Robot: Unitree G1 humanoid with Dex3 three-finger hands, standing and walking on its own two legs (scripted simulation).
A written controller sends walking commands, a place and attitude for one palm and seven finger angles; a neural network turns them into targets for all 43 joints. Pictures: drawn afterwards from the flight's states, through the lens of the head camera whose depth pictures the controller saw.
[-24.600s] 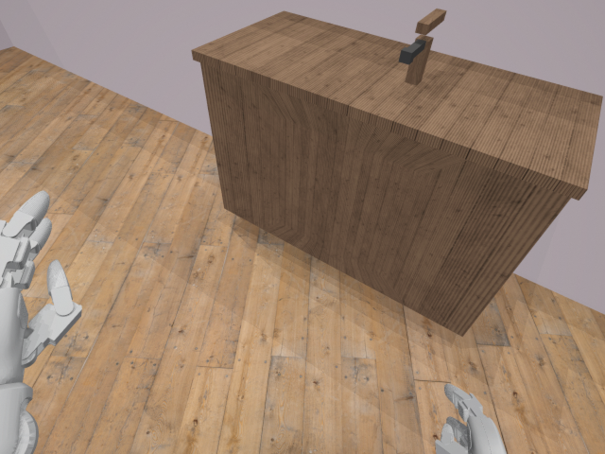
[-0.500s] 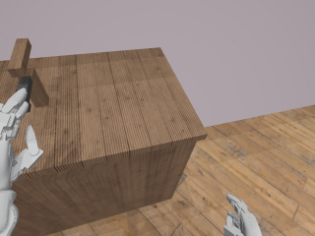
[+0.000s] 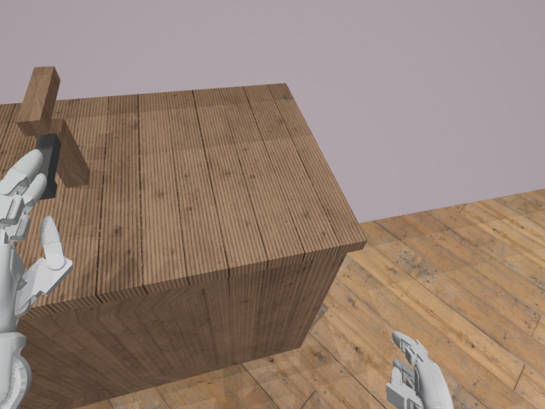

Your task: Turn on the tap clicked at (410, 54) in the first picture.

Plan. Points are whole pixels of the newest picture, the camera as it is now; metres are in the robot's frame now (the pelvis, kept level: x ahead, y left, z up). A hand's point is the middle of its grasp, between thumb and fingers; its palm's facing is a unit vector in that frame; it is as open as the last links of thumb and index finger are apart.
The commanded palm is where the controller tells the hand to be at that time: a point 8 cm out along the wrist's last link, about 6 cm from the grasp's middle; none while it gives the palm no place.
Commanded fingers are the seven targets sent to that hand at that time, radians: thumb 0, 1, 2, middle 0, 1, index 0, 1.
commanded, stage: look again from close up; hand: left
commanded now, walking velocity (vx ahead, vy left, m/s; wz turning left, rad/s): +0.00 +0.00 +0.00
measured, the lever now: (40, 186) +0.34 +0.36 +0.12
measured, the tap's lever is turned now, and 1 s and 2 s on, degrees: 0 0 0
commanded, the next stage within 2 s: turn the palm inward beside the body in 0.30 s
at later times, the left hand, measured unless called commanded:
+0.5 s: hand (40, 225) +0.24 +0.27 +0.19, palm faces +0.45 -0.78 -0.43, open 7.4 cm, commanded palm +0.15 +0.27 +0.18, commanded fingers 0.00 0.90 0.90 -0.20 -0.30 -0.20 -0.30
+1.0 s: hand (80, 287) +0.19 +0.22 +0.16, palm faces +0.51 -0.79 -0.34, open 7.4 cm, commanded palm +0.13 +0.25 +0.18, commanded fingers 0.00 0.90 0.90 -0.20 -0.30 -0.20 -0.30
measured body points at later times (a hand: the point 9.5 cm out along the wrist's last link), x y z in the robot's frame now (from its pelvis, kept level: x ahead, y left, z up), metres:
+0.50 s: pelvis -0.01 -0.02 +0.00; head +0.00 +0.00 +0.44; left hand +0.21 +0.31 +0.22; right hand +0.17 -0.23 -0.09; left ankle -0.01 +0.06 -0.74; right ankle +0.01 -0.13 -0.74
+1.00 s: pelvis -0.02 -0.07 -0.02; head -0.02 -0.10 +0.43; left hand +0.16 +0.26 +0.17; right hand +0.21 -0.29 -0.10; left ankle -0.01 +0.06 -0.74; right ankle +0.01 -0.13 -0.74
